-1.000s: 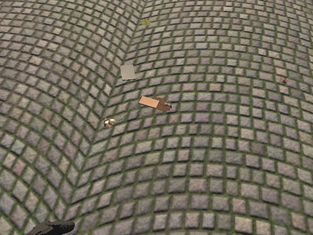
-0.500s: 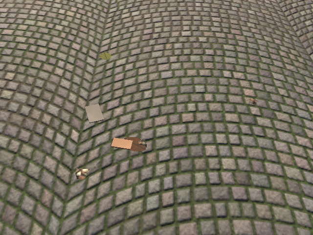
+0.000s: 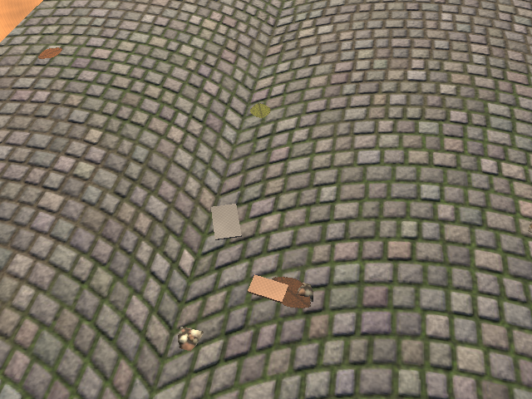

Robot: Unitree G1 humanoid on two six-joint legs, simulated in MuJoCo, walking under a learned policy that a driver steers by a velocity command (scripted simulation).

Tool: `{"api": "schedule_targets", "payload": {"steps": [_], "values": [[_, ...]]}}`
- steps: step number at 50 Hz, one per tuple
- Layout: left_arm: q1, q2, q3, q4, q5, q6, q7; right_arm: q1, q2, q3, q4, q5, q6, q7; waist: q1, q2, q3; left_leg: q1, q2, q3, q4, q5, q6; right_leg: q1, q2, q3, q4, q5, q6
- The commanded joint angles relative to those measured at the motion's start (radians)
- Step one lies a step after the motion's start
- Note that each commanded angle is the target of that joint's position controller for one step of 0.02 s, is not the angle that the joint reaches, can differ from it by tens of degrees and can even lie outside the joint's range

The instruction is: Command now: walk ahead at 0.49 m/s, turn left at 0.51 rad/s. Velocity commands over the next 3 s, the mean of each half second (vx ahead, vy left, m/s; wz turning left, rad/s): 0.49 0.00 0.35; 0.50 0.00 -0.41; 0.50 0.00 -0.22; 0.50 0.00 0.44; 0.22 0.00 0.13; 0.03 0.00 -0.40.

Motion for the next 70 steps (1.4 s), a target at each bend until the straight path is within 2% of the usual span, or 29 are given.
{"api": "schedule_targets", "payload": {"steps": [1, 7, 11, 13, 15, 16, 17, 18, 19, 20, 22, 27, 33, 38, 41, 43, 44, 45, 46, 47, 48, 49, 50, 52, 59, 66, 68, 69, 70], "values": [[0.053, 0.093, 0.032, -0.007, 0.007, -0.008, 0.004, -0.075, -0.045, -0.015, -0.107, -0.003, -0.008, 0.013, 0.050, -0.155, 0.049, -0.308, 0.100, -0.029, 0.034, 0.090, -0.006, 0.183, -0.279, 0.216, -0.220, 0.174, -0.168], [0.039, 0.166, 0.050, 0.037, -0.006, -0.014, 0.010, -0.220, -0.010, 0.009, -0.171, -0.013, -0.017, 0.048, 0.064, -0.103, 0.071, -0.224, 0.093, 0.035, -0.303, 0.359, -0.007, 0.123, -0.248, -0.008, -0.258, 0.341, -0.155], [0.091, 0.217, 0.062, 0.071, -0.027, -0.003, 0.013, -0.326, -0.036, 0.004, -0.223, -0.009, -0.015, 0.072, 0.083, -0.083, 0.084, -0.179, 0.063, 0.082, -0.450, 0.378, 0.041, 0.216, -0.284, -0.072, -0.230, 0.411, -0.120], [0.116, 0.248, 0.069, 0.084, -0.035, 0.010, 0.015, -0.326, -0.063, -0.009, -0.242, -0.016, -0.010, 0.075, 0.062, -0.094, 0.053, -0.100, 0.009, 0.124, -0.479, 0.291, 0.080, 0.268, -0.294, -0.102, -0.134, 0.653, -0.104], [0.129, 0.261, 0.067, 0.092, -0.038, 0.026, 0.019, -0.149, -0.123, -0.046, -0.209, -0.017, -0.002, 0.068, -0.055, -0.094, -0.059, 0.182, -0.070, 0.164, -0.534, 0.268, 0.137, 0.238, -0.273, -0.142, 0.136, 0.867, -0.078], [0.157, 0.224, 0.047, 0.096, -0.026, 0.023, 0.021, 0.003, -0.168, -0.072, -0.169, -0.015, 0.006, 0.051, -0.129, -0.056, -0.135, 0.465, -0.056, 0.103, -0.544, 0.306, 0.169, 0.063, -0.243, -0.151, 0.359, 0.740, -0.051], [0.265, 0.092, 0.000, 0.058, 0.012, 0.011, 0.006, 0.054, -0.288, -0.089, -0.158, -0.021, 0.005, 0.035, -0.053, 0.213, -0.262, 0.843, 0.244, -0.386, -0.577, 0.220, 0.314, -0.350, -0.099, -0.150, 0.784, -0.072, 0.011], [0.265, 0.138, -0.003, 0.083, -0.011, -0.012, -0.007, 0.089, -0.237, -0.068, -0.188, -0.020, -0.005, 0.039, -0.091, 0.165, -0.472, 0.893, 0.388, -0.749, -0.744, 0.106, 0.401, -0.426, -0.021, 0.074, 0.969, -0.404, 0.007], [0.135, 0.221, 0.025, 0.055, -0.059, -0.017, -0.013, 0.046, -0.184, -0.048, -0.175, -0.032, -0.015, 0.047, -0.115, 0.067, -0.329, 0.786, 0.350, -0.588, -0.776, 0.108, 0.331, -0.504, -0.071, 0.116, 1.004, -0.332, -0.005], [0.077, 0.200, 0.016, 0.031, -0.065, -0.020, -0.012, -0.018, -0.170, -0.041, -0.165, -0.031, -0.023, 0.048, -0.079, 0.048, -0.180, 0.617, 0.311, -0.428, -0.791, 0.178, 0.290, -0.518, -0.114, 0.100, 0.935, -0.251, -0.014], [0.093, 0.183, 0.020, 0.054, -0.037, -0.002, -0.001, -0.126, -0.105, -0.021, -0.159, -0.042, -0.038, 0.047, 0.004, 0.029, -0.067, 0.374, 0.234, -0.235, -0.842, 0.313, 0.238, -0.416, -0.181, 0.104, 0.817, -0.126, -0.007], [0.120, 0.122, 0.017, 0.084, -0.034, 0.054, 0.011, -0.161, -0.089, -0.025, -0.110, -0.055, -0.082, 0.041, 0.046, 0.021, 0.012, 0.249, 0.206, -0.025, -0.987, 0.361, 0.225, -0.399, -0.176, 0.142, 0.701, 0.057, 0.035], [-0.016, 0.085, 0.008, 0.050, -0.022, 0.036, -0.012, -0.134, -0.104, -0.030, -0.060, -0.050, -0.080, 0.018, -0.002, 0.008, 0.069, 0.340, 0.184, 0.155, -1.018, 0.418, 0.169, -0.435, -0.134, 0.099, 0.371, 0.344, 0.036], [-0.142, 0.070, -0.005, -0.021, -0.020, 0.035, -0.044, -0.059, -0.130, -0.044, -0.003, -0.031, -0.048, 0.010, -0.052, -0.010, 0.120, 0.528, 0.247, 0.204, -0.962, 0.517, 0.162, -0.518, -0.119, 0.039, 0.235, 0.254, -0.009], [-0.131, 0.093, 0.006, -0.055, -0.022, 0.037, -0.061, -0.077, -0.164, -0.055, 0.001, -0.022, -0.021, -0.002, -0.015, 0.029, 0.075, 0.595, 0.262, 0.242, -0.826, 0.879, 0.134, -0.440, -0.062, -0.037, 0.211, 0.099, -0.058], [0.019, 0.153, 0.038, -0.035, -0.026, 0.045, -0.057, -0.099, -0.187, -0.059, -0.007, -0.019, -0.005, -0.014, 0.078, 0.060, -0.037, 0.573, 0.239, 0.271, -0.585, 1.166, 0.101, -0.213, 0.020, -0.090, 0.214, 0.025, -0.108], [0.180, 0.209, 0.070, 0.000, -0.028, 0.047, -0.043, -0.113, -0.178, -0.052, -0.012, -0.015, -0.004, -0.018, 0.168, 0.031, -0.122, 0.454, 0.196, 0.295, -0.360, 1.091, 0.064, 0.043, 0.049, -0.067, 0.143, 0.086, -0.150], [0.298, 0.303, 0.095, 0.020, -0.031, 0.059, -0.019, -0.074, -0.106, -0.025, -0.032, -0.046, -0.018, -0.017, 0.183, -0.147, -0.220, 0.175, 0.126, 0.290, -0.034, 0.545, 0.017, 0.347, -0.145, 0.235, 0.140, 0.133, -0.223], [0.248, 0.346, 0.095, -0.013, -0.032, 0.047, -0.021, -0.012, -0.014, 0.007, -0.079, -0.048, -0.053, 0.002, 0.084, -0.312, -0.348, -0.220, -0.105, 0.107, 0.293, -0.208, -0.041, 0.632, -0.359, 0.836, -0.022, -0.071, -0.441], [0.257, 0.258, 0.073, -0.021, -0.027, 0.039, -0.026, -0.125, -0.115, -0.011, -0.086, -0.011, -0.091, 0.020, 0.165, -0.159, -0.345, -0.331, -0.043, -0.054, 0.322, -0.170, -0.012, 0.636, -0.352, 0.820, -0.106, -0.131, -0.395], [0.225, 0.216, 0.062, -0.019, -0.023, 0.031, -0.024, -0.199, -0.131, -0.013, -0.115, 0.014, -0.109, 0.027, 0.157, -0.114, -0.206, -0.367, 0.000, -0.036, 0.265, -0.084, 0.011, 0.519, -0.318, 0.666, -0.112, -0.083, -0.349], [0.160, 0.196, 0.054, -0.026, -0.024, 0.026, -0.025, -0.212, -0.115, -0.010, -0.113, -0.003, -0.116, 0.021, 0.102, -0.016, -0.104, -0.331, 0.046, -0.025, 0.161, -0.014, 0.013, 0.358, -0.272, 0.550, -0.115, 0.034, -0.313], [0.106, 0.160, 0.044, -0.038, -0.022, 0.024, -0.021, -0.214, -0.127, -0.018, -0.106, -0.032, -0.111, 0.014, 0.070, -0.017, -0.064, -0.271, 0.074, -0.021, 0.074, 0.026, 0.002, 0.250, -0.235, 0.467, -0.126, 0.143, -0.295], [0.070, 0.155, 0.039, -0.061, -0.010, 0.025, -0.011, -0.177, -0.118, -0.023, -0.105, -0.045, -0.089, 0.015, 0.027, -0.056, -0.039, -0.186, 0.087, -0.015, 0.010, 0.066, -0.025, 0.130, -0.197, 0.408, -0.164, 0.269, -0.299], [0.136, 0.204, 0.052, -0.028, -0.024, 0.039, 0.023, -0.359, -0.037, 0.010, -0.151, -0.044, -0.073, 0.021, 0.088, -0.106, 0.004, -0.077, 0.011, 0.047, -0.475, 0.436, -0.090, -0.030, -0.086, 0.241, -0.155, 0.269, -0.214], [0.211, 0.202, 0.048, 0.033, -0.013, 0.043, 0.022, -0.395, -0.092, -0.004, -0.162, -0.024, -0.094, 0.055, 0.106, -0.149, 0.029, -0.101, 0.013, 0.047, -0.613, 0.366, 0.024, 0.224, -0.232, 0.312, -0.062, 0.326, -0.176], [0.181, 0.195, 0.043, 0.030, -0.009, 0.049, 0.023, -0.229, -0.135, -0.029, -0.117, -0.027, -0.095, 0.050, 0.014, -0.132, -0.064, 0.113, -0.036, 0.094, -0.648, 0.349, 0.086, 0.244, -0.176, 0.235, 0.140, 0.650, -0.140], [0.180, 0.170, 0.029, 0.012, 0.005, 0.051, 0.027, -0.076, -0.175, -0.040, -0.092, -0.035, -0.094, 0.050, -0.050, -0.073, -0.201, 0.367, 0.064, -0.034, -0.610, 0.414, 0.147, 0.134, -0.127, 0.186, 0.377, 0.560, -0.110], [0.313, 0.107, 0.009, 0.001, -0.003, 0.036, 0.023, 0.021, -0.266, -0.066, -0.074, -0.041, -0.087, 0.054, -0.018, 0.177, -0.337, 0.731, 0.272, -0.471, -0.659, 0.248, 0.326, -0.233, 0.030, 0.100, 0.761, 0.140, -0.019]]}}
Next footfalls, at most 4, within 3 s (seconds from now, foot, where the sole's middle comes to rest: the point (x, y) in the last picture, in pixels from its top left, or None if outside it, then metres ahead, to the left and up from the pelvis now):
0.32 left None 0.33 0.17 -0.78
0.88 right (278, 337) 0.66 -0.01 -0.78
1.36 left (225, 239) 0.99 0.13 -0.78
1.86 right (294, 179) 1.23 -0.10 -0.78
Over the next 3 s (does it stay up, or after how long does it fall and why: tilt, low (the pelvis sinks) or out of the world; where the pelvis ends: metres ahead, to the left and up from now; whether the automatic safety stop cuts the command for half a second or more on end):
stays up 1.34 0.08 0.00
